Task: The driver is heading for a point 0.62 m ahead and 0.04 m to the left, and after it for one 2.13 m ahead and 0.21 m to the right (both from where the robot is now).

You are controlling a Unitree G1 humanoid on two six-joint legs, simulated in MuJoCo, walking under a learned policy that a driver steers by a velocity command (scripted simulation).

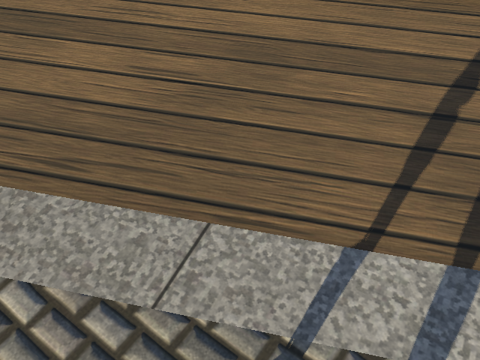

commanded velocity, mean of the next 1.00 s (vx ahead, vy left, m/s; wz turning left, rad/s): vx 0.43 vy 0.00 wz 0.00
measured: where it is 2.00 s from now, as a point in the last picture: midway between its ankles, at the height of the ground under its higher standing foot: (258, 342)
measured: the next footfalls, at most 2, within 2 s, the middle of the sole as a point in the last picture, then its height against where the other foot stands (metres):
left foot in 0.16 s outside the picture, level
right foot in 0.72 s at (292, 337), level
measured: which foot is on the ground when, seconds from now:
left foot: up 0.00-0.14, down 0.16-0.74, up 0.76-1.00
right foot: down 0.00-0.18, up 0.20-0.70, down 0.72-1.00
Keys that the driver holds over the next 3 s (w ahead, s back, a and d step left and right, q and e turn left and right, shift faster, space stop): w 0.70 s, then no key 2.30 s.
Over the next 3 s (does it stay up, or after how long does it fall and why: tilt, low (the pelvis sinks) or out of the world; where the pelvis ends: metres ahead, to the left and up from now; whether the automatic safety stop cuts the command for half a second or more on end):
stays up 0.54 0.01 0.00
